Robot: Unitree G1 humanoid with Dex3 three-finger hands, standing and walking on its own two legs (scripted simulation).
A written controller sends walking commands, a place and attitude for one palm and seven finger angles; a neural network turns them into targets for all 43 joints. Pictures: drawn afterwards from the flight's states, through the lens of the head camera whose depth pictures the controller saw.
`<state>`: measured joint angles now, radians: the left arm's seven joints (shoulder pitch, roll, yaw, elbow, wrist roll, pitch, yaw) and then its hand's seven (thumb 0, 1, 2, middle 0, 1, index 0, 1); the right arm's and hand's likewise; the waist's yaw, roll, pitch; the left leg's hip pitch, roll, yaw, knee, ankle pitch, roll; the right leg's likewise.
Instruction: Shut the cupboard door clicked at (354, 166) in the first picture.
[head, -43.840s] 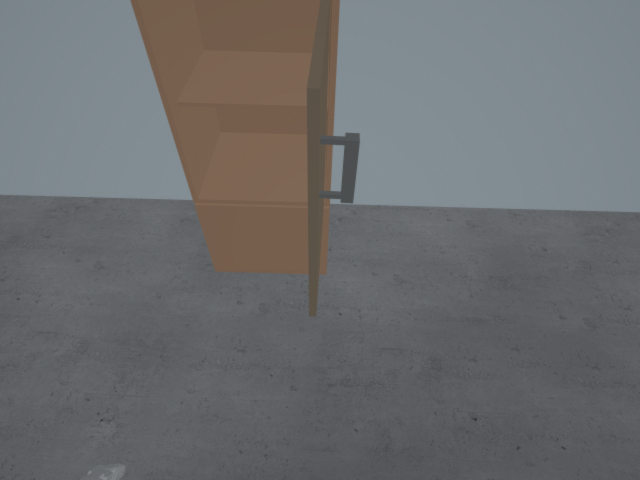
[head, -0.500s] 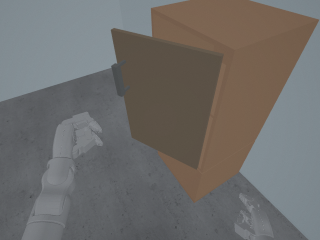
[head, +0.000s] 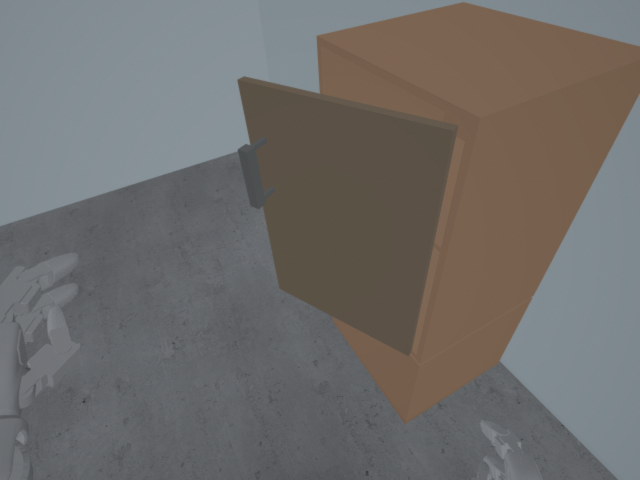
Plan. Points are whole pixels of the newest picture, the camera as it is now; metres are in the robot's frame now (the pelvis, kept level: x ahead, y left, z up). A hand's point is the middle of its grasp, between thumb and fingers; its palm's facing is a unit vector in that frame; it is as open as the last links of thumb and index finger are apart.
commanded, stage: draw the hand back to the body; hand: left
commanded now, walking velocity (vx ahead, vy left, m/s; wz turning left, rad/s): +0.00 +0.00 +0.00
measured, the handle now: (259, 172) +0.65 +0.21 +0.05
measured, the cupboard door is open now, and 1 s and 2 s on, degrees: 27 27 27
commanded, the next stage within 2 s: step back with the hand held close in 0.36 s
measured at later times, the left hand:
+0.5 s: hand (72, 352) +0.18 +0.26 +0.16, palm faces +0.46 -0.79 -0.41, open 7.4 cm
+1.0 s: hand (10, 398) +0.14 +0.29 +0.16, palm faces +0.42 -0.76 -0.49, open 7.4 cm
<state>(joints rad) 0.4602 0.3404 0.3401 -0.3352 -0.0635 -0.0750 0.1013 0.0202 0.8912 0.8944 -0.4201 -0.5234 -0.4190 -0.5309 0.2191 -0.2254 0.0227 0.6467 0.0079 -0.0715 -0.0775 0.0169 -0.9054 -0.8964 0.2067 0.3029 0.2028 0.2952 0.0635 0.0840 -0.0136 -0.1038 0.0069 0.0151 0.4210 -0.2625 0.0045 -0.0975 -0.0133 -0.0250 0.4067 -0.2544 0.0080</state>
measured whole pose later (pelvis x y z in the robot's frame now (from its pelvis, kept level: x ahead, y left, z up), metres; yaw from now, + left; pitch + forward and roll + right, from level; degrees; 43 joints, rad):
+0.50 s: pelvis -0.01 +0.00 +0.00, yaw +0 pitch -4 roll +0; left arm 0.46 0.34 0.35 -0.35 -0.06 -0.10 0.10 0.02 0.89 0.89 -0.22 -0.30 -0.22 -0.31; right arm 0.20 -0.21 0.02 0.64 0.00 -0.12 -0.09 0.02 -0.91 -0.90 0.21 0.30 0.20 0.30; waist 0.06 0.07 -0.01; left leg -0.10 0.01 0.02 0.42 -0.26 0.00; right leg -0.10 -0.01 -0.02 0.40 -0.25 0.00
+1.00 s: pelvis -0.06 +0.02 -0.01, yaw +0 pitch +0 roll -1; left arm 0.54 0.43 0.43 -0.44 -0.05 -0.18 0.14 0.02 0.89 0.89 -0.22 -0.30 -0.22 -0.31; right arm 0.20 -0.23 0.00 0.55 0.02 -0.01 -0.10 0.02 -0.91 -0.90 0.21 0.30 0.20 0.30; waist 0.01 0.02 -0.02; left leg -0.34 -0.01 0.04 0.57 -0.23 0.04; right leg -0.32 -0.03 0.00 0.52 -0.20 0.04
